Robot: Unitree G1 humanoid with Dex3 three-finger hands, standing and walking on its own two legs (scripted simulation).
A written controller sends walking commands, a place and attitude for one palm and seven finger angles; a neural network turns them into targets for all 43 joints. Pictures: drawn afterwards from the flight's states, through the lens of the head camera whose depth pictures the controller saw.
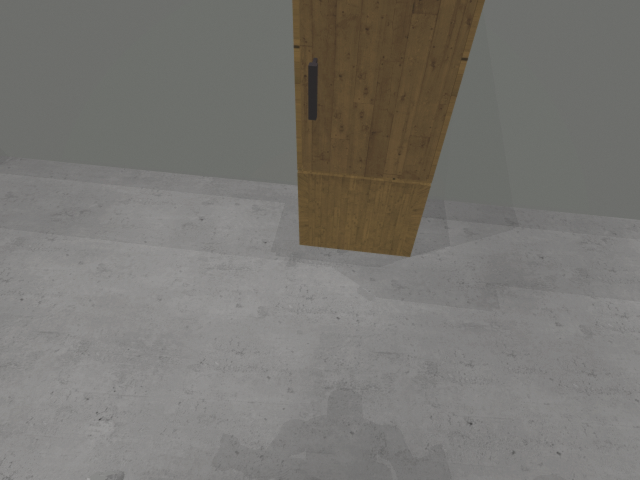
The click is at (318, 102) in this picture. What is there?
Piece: cupboard door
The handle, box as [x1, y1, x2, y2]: [308, 58, 317, 119]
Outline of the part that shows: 316,58 314,58 312,62 309,62 308,65 308,119 315,119 316,117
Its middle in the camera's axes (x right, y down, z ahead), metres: -0.02 -0.43 +1.11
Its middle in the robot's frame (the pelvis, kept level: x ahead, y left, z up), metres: +1.12 +0.08 -0.04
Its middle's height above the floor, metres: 0.73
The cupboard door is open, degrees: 0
